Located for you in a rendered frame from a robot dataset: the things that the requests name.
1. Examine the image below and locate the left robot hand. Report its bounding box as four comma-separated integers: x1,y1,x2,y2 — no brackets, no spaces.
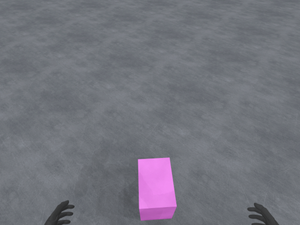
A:
44,200,75,225

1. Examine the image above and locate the carton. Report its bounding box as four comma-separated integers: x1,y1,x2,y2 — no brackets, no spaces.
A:
138,157,177,221

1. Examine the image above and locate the right robot hand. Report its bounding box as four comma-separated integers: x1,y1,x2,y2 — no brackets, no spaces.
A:
247,203,279,225

